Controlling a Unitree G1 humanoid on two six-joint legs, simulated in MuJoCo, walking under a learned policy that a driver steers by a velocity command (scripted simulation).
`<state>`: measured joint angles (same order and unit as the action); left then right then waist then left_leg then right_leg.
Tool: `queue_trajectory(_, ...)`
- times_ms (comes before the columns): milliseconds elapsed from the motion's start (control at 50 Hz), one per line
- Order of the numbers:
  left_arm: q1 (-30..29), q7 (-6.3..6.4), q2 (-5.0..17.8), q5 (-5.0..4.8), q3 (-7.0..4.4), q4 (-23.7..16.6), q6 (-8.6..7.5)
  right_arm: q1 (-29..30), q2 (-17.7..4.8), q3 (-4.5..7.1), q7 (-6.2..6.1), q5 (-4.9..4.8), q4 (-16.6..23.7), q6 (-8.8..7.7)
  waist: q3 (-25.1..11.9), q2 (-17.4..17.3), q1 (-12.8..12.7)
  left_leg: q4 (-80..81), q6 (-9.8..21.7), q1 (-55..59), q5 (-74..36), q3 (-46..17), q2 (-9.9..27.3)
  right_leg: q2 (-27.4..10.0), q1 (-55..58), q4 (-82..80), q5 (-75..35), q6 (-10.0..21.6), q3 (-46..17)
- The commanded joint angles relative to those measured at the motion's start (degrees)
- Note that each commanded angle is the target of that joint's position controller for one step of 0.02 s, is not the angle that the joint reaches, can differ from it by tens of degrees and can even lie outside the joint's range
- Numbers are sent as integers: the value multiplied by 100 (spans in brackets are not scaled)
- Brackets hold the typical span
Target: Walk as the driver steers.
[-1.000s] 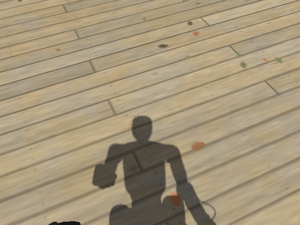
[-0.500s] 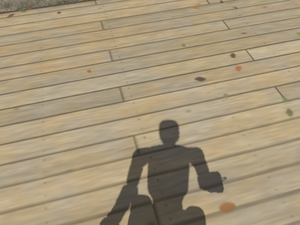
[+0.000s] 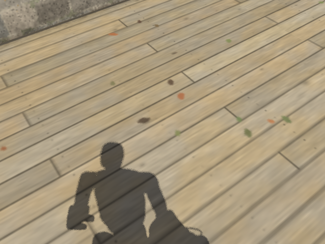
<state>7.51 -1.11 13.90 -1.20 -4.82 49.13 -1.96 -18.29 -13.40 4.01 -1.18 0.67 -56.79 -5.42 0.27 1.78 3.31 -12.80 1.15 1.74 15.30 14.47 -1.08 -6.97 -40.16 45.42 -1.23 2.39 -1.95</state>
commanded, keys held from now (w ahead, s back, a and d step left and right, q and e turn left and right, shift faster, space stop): e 0.34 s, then w+e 0.66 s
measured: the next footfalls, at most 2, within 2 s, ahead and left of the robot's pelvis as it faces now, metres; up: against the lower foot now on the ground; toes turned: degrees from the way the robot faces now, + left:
right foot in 0.14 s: +0.25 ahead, -0.13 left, +0.00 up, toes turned -9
left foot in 0.68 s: +0.36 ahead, +0.06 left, +0.00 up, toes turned -28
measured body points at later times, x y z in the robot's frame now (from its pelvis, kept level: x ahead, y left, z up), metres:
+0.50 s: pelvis +0.18 -0.05 +0.00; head +0.21 -0.08 +0.45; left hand +0.38 +0.19 -0.09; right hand +0.27 -0.36 -0.11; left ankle +0.31 +0.11 -0.69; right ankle +0.21 -0.12 -0.74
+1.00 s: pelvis +0.34 -0.08 +0.00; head +0.37 -0.08 +0.45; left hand +0.65 +0.01 -0.09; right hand +0.19 -0.32 -0.11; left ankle +0.33 +0.08 -0.74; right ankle +0.37 -0.30 -0.67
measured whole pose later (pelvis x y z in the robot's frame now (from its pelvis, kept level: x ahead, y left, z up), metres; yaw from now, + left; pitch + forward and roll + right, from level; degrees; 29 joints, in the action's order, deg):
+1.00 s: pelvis +0.34 -0.08 +0.00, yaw -36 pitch +2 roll +1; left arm 9.5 -1.7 17.1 -1.3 -4.6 35.9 -1.1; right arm -21.0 -15.2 3.8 -0.7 0.4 -48.2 -4.7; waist 0.0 2.8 4.9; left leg -15.4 -0.9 -0.3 17.2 7.5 1.9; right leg -4.5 -42.1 50.8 3.0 -0.9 -3.1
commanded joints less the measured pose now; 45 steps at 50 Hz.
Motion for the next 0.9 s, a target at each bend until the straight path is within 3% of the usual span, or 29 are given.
queue_trajectory(20,-790,-134,121,13,46,-634,-70,27,-971,200,-57,-59,282,42,668,-356,52,277,715,55,-2575,-346,1785,34,-345,-538,100,78,314)
queue_trajectory(40,-837,-174,137,31,43,-718,-68,76,-1024,215,-70,-82,307,102,653,-415,18,19,661,123,-3240,-226,1790,143,-181,-677,299,113,496)
queue_trajectory(80,-562,-230,330,61,-45,-811,-60,223,-1210,263,-121,-156,397,203,290,-677,-220,-766,512,219,-5156,-90,1770,530,568,-756,782,252,852)
queue_trajectory(100,-124,-245,490,40,-123,-753,-63,334,-1288,286,-147,-196,454,246,8,-796,-465,-1401,422,213,-5843,-70,1725,767,1118,-839,960,360,970)
queue_trajectory(120,610,-234,751,18,-256,-593,-75,498,-1330,292,-151,-239,518,275,-380,-759,-861,-2369,267,39,-5788,-40,1578,981,2045,-1303,621,523,979)
queue_trajectory(140,1248,-113,1134,48,-429,-448,-73,491,-1279,269,-124,-239,570,243,-750,-408,-1199,-3776,-85,-703,-4520,3,1258,951,3312,-1900,-529,747,596)
queue_trajectory(160,1230,28,1768,112,-503,-428,-35,139,-448,43,-58,157,782,157,-1165,1210,-596,-5745,-402,-2688,1433,-160,540,-441,4995,-1235,-3575,1233,-1193)
queue_trajectory(180,1127,-28,1864,237,-456,-772,-89,-346,-512,-24,30,16,907,6,-2561,1143,-453,-7250,-559,-3833,2800,-1436,-209,-1644,6132,-1727,-3458,2568,-3787)
queue_trajectory(200,1131,-70,1495,222,-367,-867,-85,355,-908,79,59,-195,977,-65,-2488,175,-836,-7328,-422,-4023,2271,-2013,77,-1359,5796,-2059,-3190,2263,-3238)
queue_trajectory(220,750,-60,1232,114,-300,-899,-109,711,-868,64,33,-253,1134,-66,-1740,25,-699,-6908,-318,-4259,1671,-1935,268,-1065,5083,-2159,-2608,1956,-2501)
queue_trajectory(240,371,-38,1030,21,-243,-960,-110,730,-861,81,-46,-148,1020,-2,-1164,-360,-484,-6490,-349,-4121,1293,-1910,501,-775,4216,-2315,-2210,1679,-2041)
queue_trajectory(260,151,-3,910,37,-207,-1020,-90,700,-968,133,-103,-70,1038,97,-943,-258,-313,-6178,-356,-3812,1077,-1947,607,-647,3514,-2463,-1994,1598,-1847)
queue_trajectory(280,67,10,897,115,-192,-1067,-71,654,-1021,170,-115,-50,1064,207,-857,-151,-187,-5984,-341,-3463,978,-1963,635,-535,3024,-2595,-1854,1539,-1745)
queue_trajectory(340,115,69,1090,160,-244,-1111,-69,617,-808,145,-172,7,1151,358,-873,47,-93,-5293,-434,-3268,722,-1880,469,-307,2539,-2623,-2141,1482,-1465)
queue_trajectory(360,166,112,1113,121,-250,-1120,-48,666,-776,135,-180,21,1185,376,-973,84,-104,-5027,-469,-3313,536,-1895,454,-244,2556,-2667,-1617,1447,-1474)
queue_trajectory(400,209,198,1089,38,-235,-1181,15,952,-772,124,-154,8,1277,390,-952,227,-225,-4441,-516,-3508,81,-1942,451,-129,2564,-2925,550,1345,-1711)
queue_trajectory(440,211,249,1096,27,-217,-1240,34,1327,-798,123,-112,-38,1408,358,-709,463,-365,-3720,-505,-3663,-282,-2002,381,-55,2548,-3180,2252,1207,-2048)
queue_trajectory(560,516,258,1175,44,-222,-1231,42,1769,-801,111,25,-104,1588,47,-511,614,-619,-2272,-424,-3131,-267,-1970,92,-30,2713,-3021,2638,1107,-2426)
queue_trajectory(600,545,233,1149,43,-203,-1256,72,1687,-835,132,71,-157,1609,-42,-452,684,-572,-1932,-311,-2689,-47,-1904,-11,10,2594,-2921,2841,1108,-2628)
queue_trajectory(640,413,232,1042,21,-154,-1313,109,1264,-834,167,96,-187,1511,-124,-390,646,-263,-1223,-146,-1823,-305,-1803,-1,212,2248,-2643,3128,963,-2684)
queue_trajectory(660,346,237,878,28,-99,-1360,111,895,-928,216,84,-167,1406,-147,-426,510,-72,-967,-19,-1068,-381,-1890,248,424,1766,-2240,3247,778,-2537)
queue_trajectory(680,299,232,488,38,20,-1432,91,241,-1199,289,44,-75,1294,-148,-736,-60,150,-812,304,-1,93,-2687,1172,789,910,-1021,3670,462,-1994)
queue_trajectory(700,337,211,299,-57,75,-1640,24,-132,-1625,365,35,78,1230,-88,-649,-1316,72,-176,872,577,1438,-4390,2152,1479,-394,308,3714,251,-860)
queue_trajectory(720,160,183,768,-40,-2,-1772,-53,-69,-1567,395,74,53,1232,-97,-159,-1465,45,42,1184,320,2232,-5220,2608,934,-1230,1093,3358,164,-788)
queue_trajectory(740,160,153,1023,-5,-76,-1704,-58,158,-1220,308,54,-50,1339,-88,87,-1171,11,36,1093,173,2212,-4757,2382,711,-1385,1464,2930,73,-768)
queue_trajectory(760,288,134,1021,23,-108,-1576,-31,309,-1018,243,35,-92,1398,-60,138,-1006,-52,44,880,99,1823,-4213,2070,632,-1337,1687,2573,-27,-690)
queue_trajectory(820,221,48,782,7,-86,-1598,-35,414,-930,169,15,-12,1426,-38,220,-903,-77,279,677,-373,257,-2939,1658,406,-1054,1960,1605,-191,-476)
queue_trajectory(900,-39,17,580,-15,-29,-1772,-16,181,-1008,181,32,17,1331,-59,199,-815,16,356,735,-466,-1057,-1900,1517,301,-896,1538,774,-368,-293)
